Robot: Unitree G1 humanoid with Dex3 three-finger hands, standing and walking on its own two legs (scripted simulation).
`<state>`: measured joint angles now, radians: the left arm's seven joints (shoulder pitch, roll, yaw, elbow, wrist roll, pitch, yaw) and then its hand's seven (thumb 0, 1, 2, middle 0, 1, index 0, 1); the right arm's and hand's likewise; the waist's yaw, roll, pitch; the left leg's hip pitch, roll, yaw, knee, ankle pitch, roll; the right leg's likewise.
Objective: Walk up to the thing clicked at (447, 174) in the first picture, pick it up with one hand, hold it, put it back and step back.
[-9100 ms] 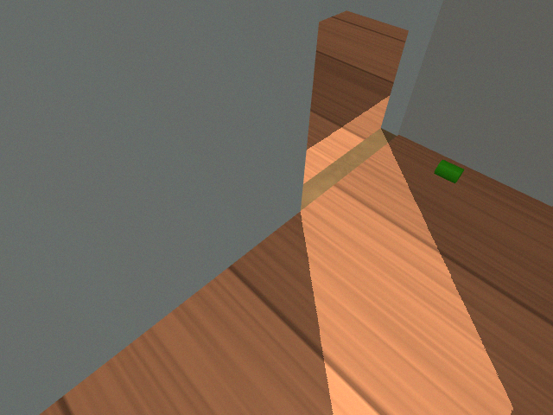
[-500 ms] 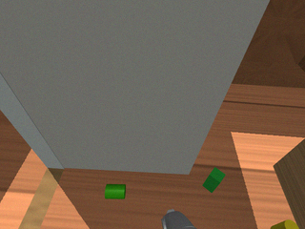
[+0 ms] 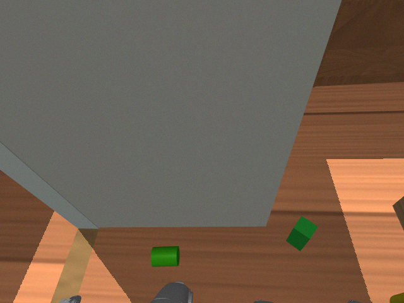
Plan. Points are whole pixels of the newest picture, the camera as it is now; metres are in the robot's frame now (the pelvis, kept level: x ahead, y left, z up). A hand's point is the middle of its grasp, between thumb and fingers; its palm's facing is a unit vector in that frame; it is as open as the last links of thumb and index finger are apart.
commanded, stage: walk up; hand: left
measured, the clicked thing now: (165, 256) +0.39 +0.26 -0.72
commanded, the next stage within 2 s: none
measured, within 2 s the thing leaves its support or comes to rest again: neither
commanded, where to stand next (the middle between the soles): +0.01 +0.01 m, yaw +2 degrees
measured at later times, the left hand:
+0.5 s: hand out of the picture +0.01 +0.30 -0.17, palm faces -0.08 -0.94 -0.33, open 7.3 cm
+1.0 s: hand out of the picture -0.06 +0.26 -0.12, palm faces +0.07 -0.91 -0.42, open 7.3 cm
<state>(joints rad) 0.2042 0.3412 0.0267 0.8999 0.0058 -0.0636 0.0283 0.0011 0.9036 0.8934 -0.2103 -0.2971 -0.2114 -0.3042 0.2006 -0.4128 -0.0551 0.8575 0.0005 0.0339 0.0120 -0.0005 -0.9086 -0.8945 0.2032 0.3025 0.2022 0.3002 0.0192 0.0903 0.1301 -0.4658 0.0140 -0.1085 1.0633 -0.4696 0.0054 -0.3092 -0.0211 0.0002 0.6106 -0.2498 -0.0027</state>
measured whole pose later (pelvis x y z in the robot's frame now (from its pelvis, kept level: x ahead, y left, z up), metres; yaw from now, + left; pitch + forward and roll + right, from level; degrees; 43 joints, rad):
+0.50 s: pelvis -0.06 +0.03 +0.00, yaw -3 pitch -2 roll -1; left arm 0.24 0.43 0.06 0.92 0.02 0.05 -0.02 0.00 0.91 0.89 -0.21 -0.30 -0.21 -0.30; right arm 0.22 -0.36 -0.06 0.83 -0.03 -0.02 0.01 0.00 -0.90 -0.89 0.21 0.30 0.21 0.30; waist 0.00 -0.09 0.11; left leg -0.39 0.03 0.05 0.63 -0.22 0.04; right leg -0.33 0.05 0.12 1.03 -0.53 0.01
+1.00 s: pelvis -0.04 -0.02 +0.01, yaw +3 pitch -3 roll +0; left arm 0.42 0.40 0.10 0.85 0.04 -0.02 -0.04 0.01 0.91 0.89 -0.21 -0.30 -0.21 -0.30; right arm 0.39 -0.41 -0.06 0.90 0.00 0.02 0.05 0.00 -0.91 -0.89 0.20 0.30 0.20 0.30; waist 0.05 0.04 0.07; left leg -0.45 0.02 -0.06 0.77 -0.26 -0.01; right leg 0.00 0.03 -0.15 0.38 -0.33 -0.06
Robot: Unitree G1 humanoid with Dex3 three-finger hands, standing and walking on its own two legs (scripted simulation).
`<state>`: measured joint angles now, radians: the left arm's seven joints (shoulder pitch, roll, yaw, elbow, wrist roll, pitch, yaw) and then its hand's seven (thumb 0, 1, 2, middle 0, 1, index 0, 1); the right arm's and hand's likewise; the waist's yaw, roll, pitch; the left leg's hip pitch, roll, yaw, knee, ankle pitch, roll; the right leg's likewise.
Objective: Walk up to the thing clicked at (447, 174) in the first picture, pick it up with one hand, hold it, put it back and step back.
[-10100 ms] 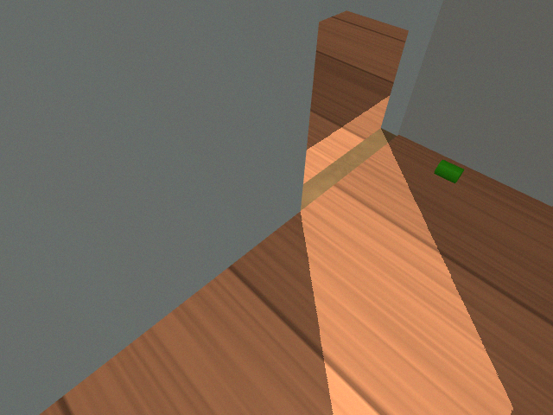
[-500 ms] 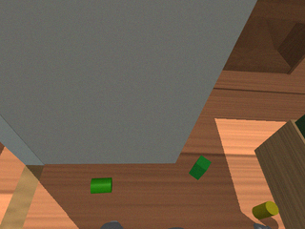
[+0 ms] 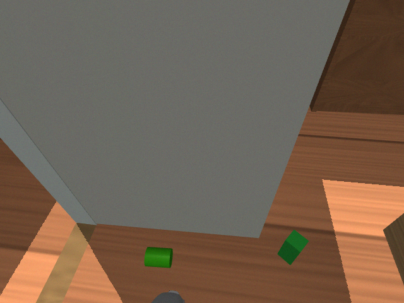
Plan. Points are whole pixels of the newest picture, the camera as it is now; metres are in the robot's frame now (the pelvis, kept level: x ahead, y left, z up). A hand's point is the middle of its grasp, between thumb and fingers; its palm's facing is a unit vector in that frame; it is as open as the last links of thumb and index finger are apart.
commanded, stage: walk up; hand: left
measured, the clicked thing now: (158, 257) +0.44 +0.26 -0.73
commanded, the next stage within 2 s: stand in 1.86 s
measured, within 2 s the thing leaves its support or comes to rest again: neither
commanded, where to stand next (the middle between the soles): +0.05 +0.03 m, yaw -1 degrees
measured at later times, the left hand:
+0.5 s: hand out of the picture +0.07 +0.26 -0.16, palm faces +0.00 -0.87 -0.50, open 7.3 cm
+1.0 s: hand out of the picture -0.06 +0.30 -0.17, palm faces +0.11 -0.91 -0.40, open 7.3 cm
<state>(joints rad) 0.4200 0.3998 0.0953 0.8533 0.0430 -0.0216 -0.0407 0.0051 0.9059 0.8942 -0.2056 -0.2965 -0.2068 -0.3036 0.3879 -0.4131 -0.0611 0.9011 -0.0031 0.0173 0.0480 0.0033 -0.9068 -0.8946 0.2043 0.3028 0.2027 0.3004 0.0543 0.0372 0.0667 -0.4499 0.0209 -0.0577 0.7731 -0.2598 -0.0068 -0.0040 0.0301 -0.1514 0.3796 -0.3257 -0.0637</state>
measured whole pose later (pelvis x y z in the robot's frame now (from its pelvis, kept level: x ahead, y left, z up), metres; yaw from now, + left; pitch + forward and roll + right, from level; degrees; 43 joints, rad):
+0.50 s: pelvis -0.02 -0.02 -0.04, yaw +0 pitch -3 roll -1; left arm 0.19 0.37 0.04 0.82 0.01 -0.02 0.05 0.00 0.91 0.89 -0.21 -0.30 -0.21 -0.30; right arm -0.01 -0.40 -0.07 0.70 -0.01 0.10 0.00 0.00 -0.91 -0.89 0.20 0.30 0.20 0.30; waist 0.01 0.11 0.21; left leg -0.53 0.02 -0.06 0.92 -0.44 0.03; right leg -0.37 0.01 -0.03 0.81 -0.39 -0.01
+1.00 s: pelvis -0.09 +0.01 -0.02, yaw +5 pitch -3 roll +1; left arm 0.28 0.42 0.07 0.92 0.00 0.01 0.01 0.00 0.91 0.89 -0.20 -0.30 -0.21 -0.30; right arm 0.25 -0.35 -0.03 0.92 -0.03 0.03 0.02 0.00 -0.90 -0.89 0.21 0.30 0.21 0.30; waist 0.01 -0.04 0.06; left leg -0.25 0.01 -0.06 0.68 -0.40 -0.02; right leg -0.43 -0.03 0.03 0.90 -0.43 -0.02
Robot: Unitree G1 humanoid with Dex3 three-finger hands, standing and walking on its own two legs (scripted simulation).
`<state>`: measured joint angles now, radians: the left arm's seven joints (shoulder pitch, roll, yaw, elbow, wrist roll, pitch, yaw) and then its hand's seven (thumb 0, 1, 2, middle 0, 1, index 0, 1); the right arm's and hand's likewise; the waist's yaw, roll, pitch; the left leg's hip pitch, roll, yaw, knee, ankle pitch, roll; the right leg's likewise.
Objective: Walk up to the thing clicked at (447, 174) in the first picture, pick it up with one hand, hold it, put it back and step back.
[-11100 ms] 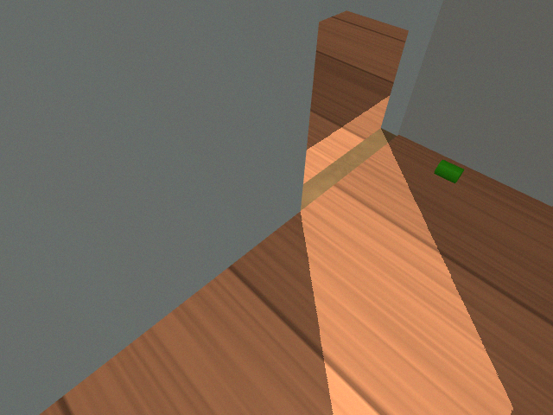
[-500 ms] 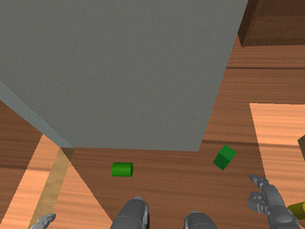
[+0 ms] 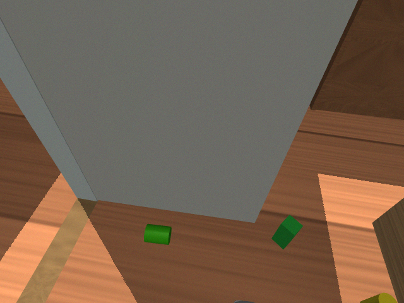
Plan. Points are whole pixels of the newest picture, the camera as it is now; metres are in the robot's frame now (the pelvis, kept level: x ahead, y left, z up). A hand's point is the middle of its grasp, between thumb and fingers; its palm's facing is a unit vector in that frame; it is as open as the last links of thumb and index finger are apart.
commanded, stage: walk up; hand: left
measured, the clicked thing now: (158, 234) +0.55 +0.20 -0.71
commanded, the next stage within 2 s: stand in 0.86 s
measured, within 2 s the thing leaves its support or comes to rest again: neither
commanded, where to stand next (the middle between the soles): +0.14 +0.01 m, yaw -5 degrees
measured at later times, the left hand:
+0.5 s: hand out of the picture +0.09 +0.27 -0.14, palm faces -0.05 -0.93 -0.37, open 7.3 cm
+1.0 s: hand out of the picture +0.13 +0.25 -0.12, palm faces -0.09 -0.93 -0.34, open 7.3 cm
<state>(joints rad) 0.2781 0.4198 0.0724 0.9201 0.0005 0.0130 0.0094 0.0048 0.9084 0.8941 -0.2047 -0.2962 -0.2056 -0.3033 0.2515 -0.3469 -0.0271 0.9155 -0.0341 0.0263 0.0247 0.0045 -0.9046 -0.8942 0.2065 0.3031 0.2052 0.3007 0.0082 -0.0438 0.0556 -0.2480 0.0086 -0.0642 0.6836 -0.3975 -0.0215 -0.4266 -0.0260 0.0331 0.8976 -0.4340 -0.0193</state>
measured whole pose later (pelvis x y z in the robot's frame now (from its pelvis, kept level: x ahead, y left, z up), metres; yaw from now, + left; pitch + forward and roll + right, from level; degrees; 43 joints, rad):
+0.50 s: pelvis +0.01 +0.01 +0.01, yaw -2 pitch -2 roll +0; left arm 0.18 0.38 0.01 1.03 0.00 -0.04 0.00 0.00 0.91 0.89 -0.20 -0.30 -0.21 -0.30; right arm 0.13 -0.35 -0.01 1.00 0.00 -0.02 0.02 0.00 -0.91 -0.89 0.21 0.30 0.20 0.30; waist 0.01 0.00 0.06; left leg -0.22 0.03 0.03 0.57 -0.32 -0.01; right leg -0.25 0.00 0.03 0.57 -0.29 0.01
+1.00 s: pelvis +0.01 +0.01 +0.03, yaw -4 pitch -3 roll +0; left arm 0.06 0.35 0.00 1.11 0.00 -0.02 0.00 0.00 0.91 0.89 -0.20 -0.30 -0.21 -0.30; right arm 0.09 -0.35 -0.02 1.13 0.00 -0.01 0.01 0.00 -0.91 -0.89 0.20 0.30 0.20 0.30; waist -0.02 0.00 0.07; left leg -0.11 0.03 0.06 0.38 -0.21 -0.01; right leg -0.16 0.00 0.06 0.40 -0.19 0.02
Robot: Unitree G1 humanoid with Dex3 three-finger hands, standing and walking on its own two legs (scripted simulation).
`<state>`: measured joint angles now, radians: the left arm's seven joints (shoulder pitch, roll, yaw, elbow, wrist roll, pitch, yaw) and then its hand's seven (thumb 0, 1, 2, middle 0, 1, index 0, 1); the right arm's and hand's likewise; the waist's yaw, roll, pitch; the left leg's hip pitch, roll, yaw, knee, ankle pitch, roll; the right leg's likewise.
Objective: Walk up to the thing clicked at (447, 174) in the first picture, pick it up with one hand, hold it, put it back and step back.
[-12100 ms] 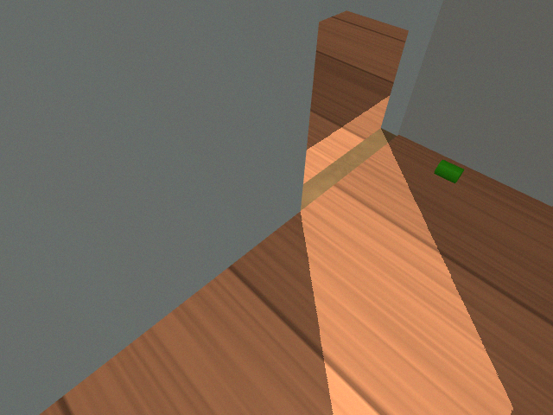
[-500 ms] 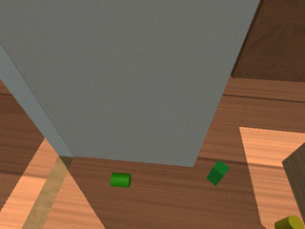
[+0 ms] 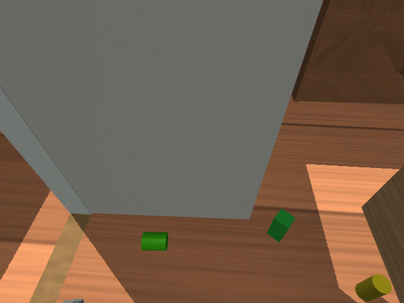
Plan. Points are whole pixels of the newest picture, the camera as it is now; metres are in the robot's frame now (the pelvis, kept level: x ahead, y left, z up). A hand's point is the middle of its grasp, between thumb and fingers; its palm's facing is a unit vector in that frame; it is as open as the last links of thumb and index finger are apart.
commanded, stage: stand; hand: left
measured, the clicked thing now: (155, 241) +0.53 +0.23 -0.74
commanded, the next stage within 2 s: none
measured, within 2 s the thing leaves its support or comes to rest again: neither
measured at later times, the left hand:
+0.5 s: hand out of the picture +0.03 +0.25 -0.15, palm faces +0.01 -0.94 -0.35, open 7.3 cm
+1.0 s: hand out of the picture +0.07 +0.25 -0.15, palm faces +0.01 -0.94 -0.34, open 7.3 cm
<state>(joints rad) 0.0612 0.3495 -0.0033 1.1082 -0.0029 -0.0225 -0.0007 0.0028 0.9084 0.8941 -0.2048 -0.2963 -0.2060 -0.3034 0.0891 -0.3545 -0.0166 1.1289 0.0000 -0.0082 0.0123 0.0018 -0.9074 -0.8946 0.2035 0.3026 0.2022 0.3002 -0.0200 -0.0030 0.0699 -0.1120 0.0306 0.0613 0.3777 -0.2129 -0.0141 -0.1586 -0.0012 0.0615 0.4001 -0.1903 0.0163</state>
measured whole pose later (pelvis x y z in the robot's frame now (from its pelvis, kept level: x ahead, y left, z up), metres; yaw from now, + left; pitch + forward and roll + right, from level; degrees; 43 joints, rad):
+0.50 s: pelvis -0.01 -0.01 +0.00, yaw +1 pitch -2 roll +0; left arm 0.14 0.35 0.00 1.16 0.01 -0.02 -0.01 0.00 0.91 0.89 -0.20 -0.30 -0.21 -0.30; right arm 0.10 -0.35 -0.02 1.15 -0.01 -0.01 0.02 0.00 -0.91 -0.89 0.20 0.30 0.20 0.30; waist 0.01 0.01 0.05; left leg -0.13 0.04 0.03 0.34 -0.16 -0.02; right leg -0.16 0.00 0.03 0.34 -0.14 0.01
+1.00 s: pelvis +0.00 +0.00 +0.00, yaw +2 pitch -2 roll +0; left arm 0.10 0.35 0.00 1.14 0.00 -0.02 -0.01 0.00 0.91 0.89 -0.20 -0.30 -0.21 -0.30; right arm 0.10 -0.35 0.00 1.14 -0.01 -0.01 0.02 0.00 -0.91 -0.89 0.20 0.30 0.20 0.30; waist 0.00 0.00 0.04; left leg -0.12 0.03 0.03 0.33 -0.17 -0.02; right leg -0.14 0.00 0.03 0.33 -0.15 0.01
